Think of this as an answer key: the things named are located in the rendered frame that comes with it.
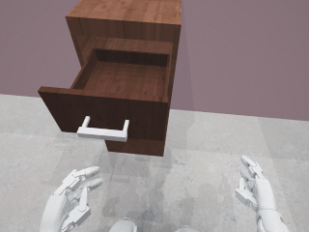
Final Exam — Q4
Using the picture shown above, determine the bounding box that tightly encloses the handle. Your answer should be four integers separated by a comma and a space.
77, 116, 129, 142

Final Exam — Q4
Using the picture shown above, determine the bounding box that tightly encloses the right robot hand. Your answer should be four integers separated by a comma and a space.
236, 155, 277, 214

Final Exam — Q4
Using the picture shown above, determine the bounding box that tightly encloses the left robot hand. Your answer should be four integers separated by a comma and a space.
39, 166, 103, 232

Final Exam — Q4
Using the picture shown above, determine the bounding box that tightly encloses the robot right forearm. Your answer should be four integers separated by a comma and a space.
256, 209, 290, 232

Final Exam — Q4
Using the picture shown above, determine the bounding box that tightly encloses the robot left thigh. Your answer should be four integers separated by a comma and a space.
109, 219, 137, 232

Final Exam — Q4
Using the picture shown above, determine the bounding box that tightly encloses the drawer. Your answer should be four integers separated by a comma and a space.
38, 48, 170, 141

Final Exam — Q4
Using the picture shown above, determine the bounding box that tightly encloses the cabinet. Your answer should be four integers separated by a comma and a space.
65, 0, 182, 157

